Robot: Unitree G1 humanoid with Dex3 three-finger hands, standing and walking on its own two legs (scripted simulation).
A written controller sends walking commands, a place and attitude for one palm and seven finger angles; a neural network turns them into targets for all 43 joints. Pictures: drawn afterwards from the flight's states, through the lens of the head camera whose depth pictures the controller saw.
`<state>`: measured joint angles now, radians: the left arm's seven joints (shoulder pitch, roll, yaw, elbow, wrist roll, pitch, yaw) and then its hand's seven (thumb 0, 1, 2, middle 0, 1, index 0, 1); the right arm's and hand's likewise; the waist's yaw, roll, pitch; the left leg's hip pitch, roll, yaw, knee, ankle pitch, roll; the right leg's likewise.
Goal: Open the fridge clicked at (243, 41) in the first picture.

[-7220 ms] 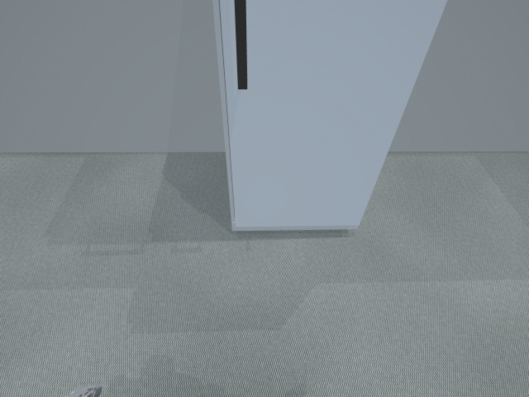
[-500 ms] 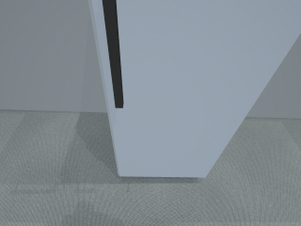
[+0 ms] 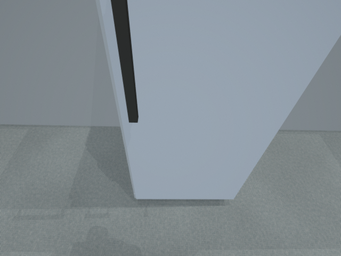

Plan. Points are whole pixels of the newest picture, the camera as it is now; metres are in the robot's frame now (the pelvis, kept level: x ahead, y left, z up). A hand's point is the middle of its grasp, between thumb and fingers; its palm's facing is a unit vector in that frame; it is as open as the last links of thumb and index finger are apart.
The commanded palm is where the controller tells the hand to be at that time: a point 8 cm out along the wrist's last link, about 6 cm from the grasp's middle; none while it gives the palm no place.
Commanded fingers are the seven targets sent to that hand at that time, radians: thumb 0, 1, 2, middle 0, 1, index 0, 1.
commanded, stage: look again from close up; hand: left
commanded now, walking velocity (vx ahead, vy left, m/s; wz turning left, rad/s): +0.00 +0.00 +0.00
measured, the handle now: (127, 50) +0.50 +0.15 +0.24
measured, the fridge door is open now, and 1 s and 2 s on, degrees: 0 0 0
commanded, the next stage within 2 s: raise the hand to about handle height in 1.52 s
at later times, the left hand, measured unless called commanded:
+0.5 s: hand out of the picture +0.00 +0.17 -0.18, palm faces +0.01 -0.98 -0.19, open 7.4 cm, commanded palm none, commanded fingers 0.00 0.90 0.90 -0.20 -0.30 -0.20 -0.30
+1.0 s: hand out of the picture +0.00 +0.17 -0.18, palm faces +0.02 -0.98 -0.20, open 7.4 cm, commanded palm none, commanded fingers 0.00 0.90 0.90 -0.20 -0.30 -0.20 -0.30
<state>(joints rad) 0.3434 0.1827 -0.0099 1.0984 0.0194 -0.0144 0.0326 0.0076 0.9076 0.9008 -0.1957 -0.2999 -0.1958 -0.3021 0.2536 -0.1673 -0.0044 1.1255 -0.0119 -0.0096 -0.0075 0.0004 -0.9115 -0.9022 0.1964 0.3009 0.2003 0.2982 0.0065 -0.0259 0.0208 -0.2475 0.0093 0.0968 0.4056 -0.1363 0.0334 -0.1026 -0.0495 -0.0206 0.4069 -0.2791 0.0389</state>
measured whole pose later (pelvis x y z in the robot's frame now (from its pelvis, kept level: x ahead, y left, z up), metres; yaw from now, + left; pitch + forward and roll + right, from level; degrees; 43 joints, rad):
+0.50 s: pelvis +0.01 -0.01 +0.00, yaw +0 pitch -1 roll +0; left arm 0.32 0.19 -0.01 1.10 0.02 -0.02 0.03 0.01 0.91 0.90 -0.20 -0.30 -0.20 -0.30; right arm 0.24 -0.17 0.00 1.13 -0.01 -0.01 -0.01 0.00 -0.91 -0.90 0.20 0.30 0.20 0.30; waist 0.01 -0.03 0.03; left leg -0.24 0.02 0.09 0.41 -0.15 0.02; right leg -0.09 -0.04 -0.02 0.40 -0.29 0.03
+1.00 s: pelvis +0.02 -0.01 +0.00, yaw +0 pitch -1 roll +0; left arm 0.31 0.19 -0.01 1.11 0.02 -0.02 0.03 0.01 0.91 0.90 -0.20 -0.30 -0.20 -0.30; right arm 0.23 -0.17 0.00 1.13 -0.01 -0.01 -0.01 0.00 -0.91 -0.90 0.20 0.30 0.20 0.30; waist 0.01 -0.03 0.02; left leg -0.23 0.02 0.09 0.41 -0.16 0.02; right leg -0.08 -0.04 -0.03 0.39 -0.30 0.03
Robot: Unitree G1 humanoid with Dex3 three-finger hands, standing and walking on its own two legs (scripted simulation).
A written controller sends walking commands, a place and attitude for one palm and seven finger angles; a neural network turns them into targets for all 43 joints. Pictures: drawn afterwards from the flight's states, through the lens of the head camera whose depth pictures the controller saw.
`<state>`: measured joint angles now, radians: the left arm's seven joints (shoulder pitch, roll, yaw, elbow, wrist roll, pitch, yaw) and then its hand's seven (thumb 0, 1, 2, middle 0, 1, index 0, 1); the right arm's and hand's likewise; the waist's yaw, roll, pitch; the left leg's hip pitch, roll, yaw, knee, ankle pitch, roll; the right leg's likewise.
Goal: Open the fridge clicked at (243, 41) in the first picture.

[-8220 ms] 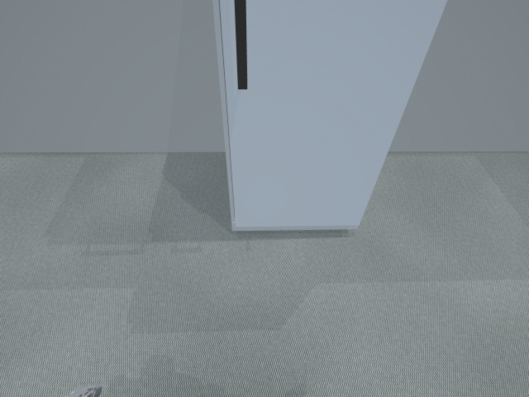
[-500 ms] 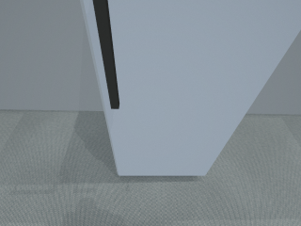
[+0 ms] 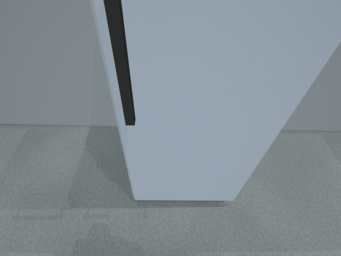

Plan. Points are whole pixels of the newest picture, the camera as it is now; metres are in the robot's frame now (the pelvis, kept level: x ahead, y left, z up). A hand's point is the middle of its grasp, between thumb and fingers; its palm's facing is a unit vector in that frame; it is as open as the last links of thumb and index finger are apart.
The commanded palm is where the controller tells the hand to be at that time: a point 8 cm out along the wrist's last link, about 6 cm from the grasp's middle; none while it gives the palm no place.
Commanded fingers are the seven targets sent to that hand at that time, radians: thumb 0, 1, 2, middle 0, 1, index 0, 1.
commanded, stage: look again from close up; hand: left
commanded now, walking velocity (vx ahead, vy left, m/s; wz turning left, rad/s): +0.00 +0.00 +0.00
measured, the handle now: (122, 51) +0.49 +0.16 +0.24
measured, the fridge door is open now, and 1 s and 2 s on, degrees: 0 0 0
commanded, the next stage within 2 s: raise the hand to about handle height in 0.52 s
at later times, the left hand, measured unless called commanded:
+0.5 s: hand out of the picture -0.01 +0.17 -0.18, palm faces +0.02 -0.98 -0.20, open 7.4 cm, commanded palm none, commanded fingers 0.00 0.90 0.90 -0.20 -0.30 -0.20 -0.30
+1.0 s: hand (98, 233) +0.17 +0.17 -0.01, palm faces +0.06 -1.00 -0.01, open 8.4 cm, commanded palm +0.13 +0.24 +0.00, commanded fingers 0.00 0.43 0.70 -0.23 -0.60 -0.23 -0.60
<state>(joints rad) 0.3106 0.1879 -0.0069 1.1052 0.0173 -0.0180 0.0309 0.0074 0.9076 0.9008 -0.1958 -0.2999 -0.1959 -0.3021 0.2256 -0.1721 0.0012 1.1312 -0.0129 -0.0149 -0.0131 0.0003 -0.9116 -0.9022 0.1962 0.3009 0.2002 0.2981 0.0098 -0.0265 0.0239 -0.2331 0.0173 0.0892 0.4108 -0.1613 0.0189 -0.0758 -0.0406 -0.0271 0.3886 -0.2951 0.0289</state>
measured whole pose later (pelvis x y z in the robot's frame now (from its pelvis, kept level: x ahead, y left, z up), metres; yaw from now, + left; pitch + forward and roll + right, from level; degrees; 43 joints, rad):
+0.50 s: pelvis +0.01 +0.00 +0.00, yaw +0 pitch -1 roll +0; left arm 0.32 0.18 -0.01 1.11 0.02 -0.02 0.03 0.01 0.91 0.90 -0.20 -0.30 -0.20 -0.30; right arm 0.23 -0.17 0.00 1.14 -0.01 -0.01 -0.01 0.00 -0.91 -0.90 0.20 0.30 0.20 0.30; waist 0.01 -0.03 0.02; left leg -0.23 0.02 0.09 0.41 -0.17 0.01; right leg -0.07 -0.03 -0.02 0.38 -0.30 0.02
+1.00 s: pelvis -0.03 -0.03 -0.06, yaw +1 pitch +7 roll +0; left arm 0.40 0.22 0.19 0.09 -0.28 -0.39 -0.29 0.01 0.66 0.79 -0.21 -0.46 -0.22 -0.46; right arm 0.15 -0.24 -0.05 0.55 0.03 -0.19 -0.03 0.01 -0.91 -0.90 0.20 0.30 0.20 0.30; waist 0.00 -0.01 -0.11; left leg -0.69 0.06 0.04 0.90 -0.33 -0.02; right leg -0.54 -0.02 -0.06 0.95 -0.53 -0.02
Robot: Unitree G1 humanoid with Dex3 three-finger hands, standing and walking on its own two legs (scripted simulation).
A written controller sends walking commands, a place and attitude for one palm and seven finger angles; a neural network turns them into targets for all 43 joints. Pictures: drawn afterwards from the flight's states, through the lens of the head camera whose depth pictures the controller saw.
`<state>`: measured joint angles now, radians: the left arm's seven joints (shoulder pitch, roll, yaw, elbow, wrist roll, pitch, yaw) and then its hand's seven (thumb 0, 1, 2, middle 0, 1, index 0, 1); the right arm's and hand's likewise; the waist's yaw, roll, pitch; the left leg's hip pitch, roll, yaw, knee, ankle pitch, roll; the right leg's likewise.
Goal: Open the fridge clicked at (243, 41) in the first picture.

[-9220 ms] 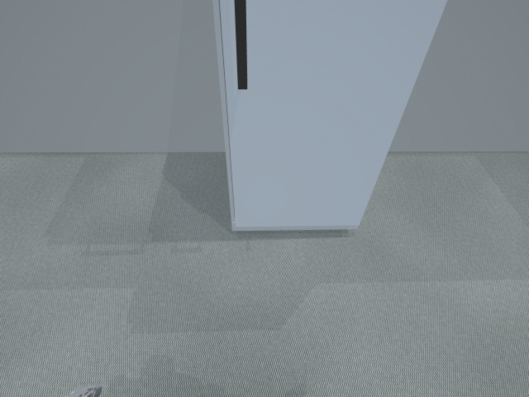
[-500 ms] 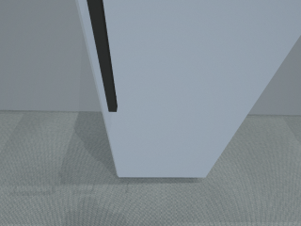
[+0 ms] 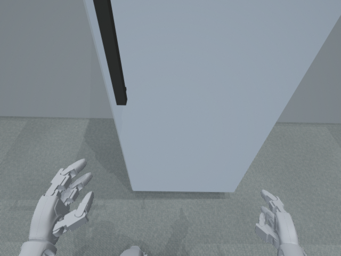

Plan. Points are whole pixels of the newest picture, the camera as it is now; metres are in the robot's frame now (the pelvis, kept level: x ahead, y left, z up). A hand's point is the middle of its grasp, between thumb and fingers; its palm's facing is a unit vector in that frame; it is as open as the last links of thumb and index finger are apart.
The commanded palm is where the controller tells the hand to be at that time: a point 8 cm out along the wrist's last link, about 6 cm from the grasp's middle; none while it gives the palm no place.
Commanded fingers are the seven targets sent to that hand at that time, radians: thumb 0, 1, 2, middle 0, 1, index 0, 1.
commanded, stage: raise the hand to about handle height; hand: left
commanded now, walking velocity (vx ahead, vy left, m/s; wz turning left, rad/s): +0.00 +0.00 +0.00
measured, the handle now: (109, 21) +0.52 +0.18 +0.29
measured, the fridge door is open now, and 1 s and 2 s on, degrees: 0 0 0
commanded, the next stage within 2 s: move the hooked fingers beside the handle in 1.72 s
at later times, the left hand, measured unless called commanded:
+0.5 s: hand (49, 172) +0.24 +0.24 +0.14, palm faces +0.08 -0.99 -0.07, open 11.4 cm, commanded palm +0.20 +0.29 +0.14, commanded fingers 0.00 -0.15 0.45 -0.28 -0.98 -0.28 -0.98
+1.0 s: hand out of the picture +0.25 +0.29 +0.22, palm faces +0.13 -0.99 -0.09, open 13.8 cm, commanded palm +0.22 +0.33 +0.23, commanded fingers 0.00 -0.50 0.30 -0.30 -1.20 -0.30 -1.20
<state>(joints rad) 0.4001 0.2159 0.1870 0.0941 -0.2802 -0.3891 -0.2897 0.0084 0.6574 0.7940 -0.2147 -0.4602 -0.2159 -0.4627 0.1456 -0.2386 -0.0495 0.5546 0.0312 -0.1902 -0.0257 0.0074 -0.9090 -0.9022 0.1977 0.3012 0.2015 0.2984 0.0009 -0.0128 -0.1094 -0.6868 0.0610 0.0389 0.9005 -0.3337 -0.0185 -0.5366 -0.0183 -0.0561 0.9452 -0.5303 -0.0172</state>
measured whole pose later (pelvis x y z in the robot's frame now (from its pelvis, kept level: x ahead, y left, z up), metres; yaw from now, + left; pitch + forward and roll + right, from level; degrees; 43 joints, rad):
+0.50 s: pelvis +0.01 +0.00 +0.03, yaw +0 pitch +4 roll -1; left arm 0.31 0.32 0.35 -0.02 -0.39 -0.19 -0.34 0.01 0.07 0.55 -0.26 -0.83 -0.26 -0.83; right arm 0.31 -0.24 0.02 0.64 0.05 -0.27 -0.08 0.01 -0.91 -0.90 0.20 0.30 0.20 0.30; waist 0.01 0.04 -0.08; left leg -0.50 0.06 0.04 0.72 -0.28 -0.01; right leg -0.34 0.00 -0.06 0.71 -0.44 -0.01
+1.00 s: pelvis +0.01 +0.02 +0.05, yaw +2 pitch -3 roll -1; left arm -0.01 0.43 0.41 -0.02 -0.35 0.14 -0.36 0.00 -0.46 0.32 -0.30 -1.17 -0.30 -1.17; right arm 0.19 -0.23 0.09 0.61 0.08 -0.26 -0.11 0.01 -0.91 -0.90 0.20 0.30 0.20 0.30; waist 0.07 0.05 -0.02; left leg -0.30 0.03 0.03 0.53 -0.18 0.01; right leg -0.11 -0.02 -0.08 0.49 -0.33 0.01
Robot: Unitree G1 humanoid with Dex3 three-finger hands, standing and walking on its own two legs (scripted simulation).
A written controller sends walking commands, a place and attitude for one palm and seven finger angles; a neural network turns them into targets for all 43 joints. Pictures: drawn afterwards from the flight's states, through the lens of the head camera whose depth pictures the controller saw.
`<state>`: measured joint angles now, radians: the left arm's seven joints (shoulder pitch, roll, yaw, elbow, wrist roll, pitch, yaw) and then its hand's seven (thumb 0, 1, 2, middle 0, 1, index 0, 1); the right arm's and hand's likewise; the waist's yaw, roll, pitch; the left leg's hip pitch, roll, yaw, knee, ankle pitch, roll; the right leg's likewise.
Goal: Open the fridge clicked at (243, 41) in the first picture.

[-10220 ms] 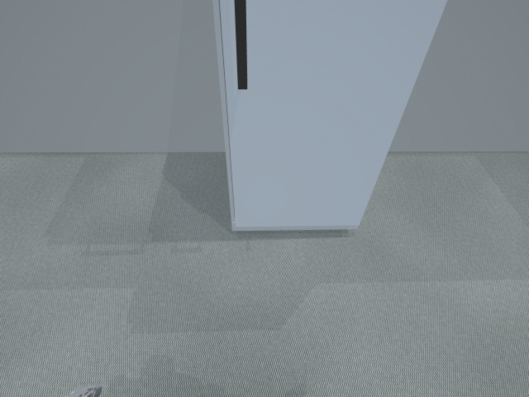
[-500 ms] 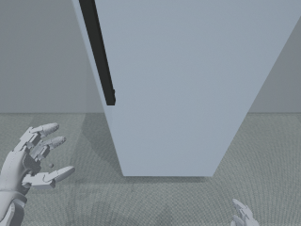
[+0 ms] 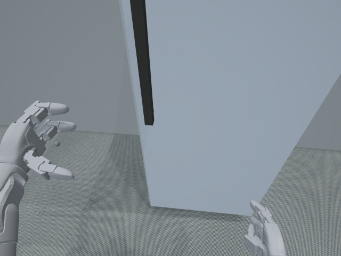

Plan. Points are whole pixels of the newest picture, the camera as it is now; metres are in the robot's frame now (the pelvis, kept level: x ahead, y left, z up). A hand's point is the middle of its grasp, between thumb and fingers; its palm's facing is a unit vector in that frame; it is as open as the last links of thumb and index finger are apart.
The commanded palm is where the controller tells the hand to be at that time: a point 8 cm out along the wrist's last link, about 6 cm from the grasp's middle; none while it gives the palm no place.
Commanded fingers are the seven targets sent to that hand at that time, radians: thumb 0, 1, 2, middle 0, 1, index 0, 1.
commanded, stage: raise the hand to about handle height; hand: left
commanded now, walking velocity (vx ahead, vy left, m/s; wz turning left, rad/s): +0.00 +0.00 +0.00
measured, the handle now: (145, 56) +0.52 +0.14 +0.24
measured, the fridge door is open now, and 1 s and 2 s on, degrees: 0 0 0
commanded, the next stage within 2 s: move the hooked fingers beside the handle in 0.72 s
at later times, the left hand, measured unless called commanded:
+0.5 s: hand (55, 123) +0.28 +0.26 +0.21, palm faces +0.07 -0.99 -0.10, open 14.0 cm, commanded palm +0.24 +0.31 +0.22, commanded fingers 0.00 -0.50 0.30 -0.30 -1.20 -0.30 -1.20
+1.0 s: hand (69, 115) +0.30 +0.25 +0.21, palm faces +0.08 -0.99 -0.07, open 14.0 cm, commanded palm +0.28 +0.29 +0.22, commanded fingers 0.00 -0.50 0.30 -0.30 -1.20 -0.30 -1.20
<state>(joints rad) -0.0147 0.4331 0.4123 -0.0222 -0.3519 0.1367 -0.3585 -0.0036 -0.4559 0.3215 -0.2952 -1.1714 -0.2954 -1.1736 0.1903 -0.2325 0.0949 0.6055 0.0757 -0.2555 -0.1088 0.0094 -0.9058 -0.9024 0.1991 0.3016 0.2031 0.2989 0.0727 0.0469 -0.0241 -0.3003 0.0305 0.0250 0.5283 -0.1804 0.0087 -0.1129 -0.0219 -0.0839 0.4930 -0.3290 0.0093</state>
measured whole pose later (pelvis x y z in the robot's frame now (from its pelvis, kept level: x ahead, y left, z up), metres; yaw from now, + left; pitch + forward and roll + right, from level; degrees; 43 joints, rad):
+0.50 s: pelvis +0.00 -0.01 +0.00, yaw +0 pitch -4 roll -1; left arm -0.16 0.50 0.47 0.06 -0.34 0.27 -0.41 -0.01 -0.50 0.30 -0.30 -1.20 -0.30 -1.20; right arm 0.22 -0.28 0.08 0.61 0.10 -0.21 -0.10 0.01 -0.91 -0.90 0.20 0.30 0.20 0.30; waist 0.06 0.06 -0.02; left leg -0.25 0.04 0.02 0.47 -0.15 0.00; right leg -0.08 -0.01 -0.08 0.45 -0.31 0.00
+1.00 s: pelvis +0.01 -0.02 +0.00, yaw +0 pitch -3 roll +0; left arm -0.24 0.48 0.43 0.12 -0.33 0.28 -0.40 -0.01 -0.50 0.30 -0.30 -1.20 -0.30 -1.20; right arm 0.19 -0.27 0.08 0.62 0.10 -0.19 -0.10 0.01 -0.91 -0.90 0.20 0.30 0.20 0.30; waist 0.07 0.06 -0.02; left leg -0.25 0.04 0.01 0.48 -0.17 -0.02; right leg -0.07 -0.01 -0.09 0.46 -0.33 -0.01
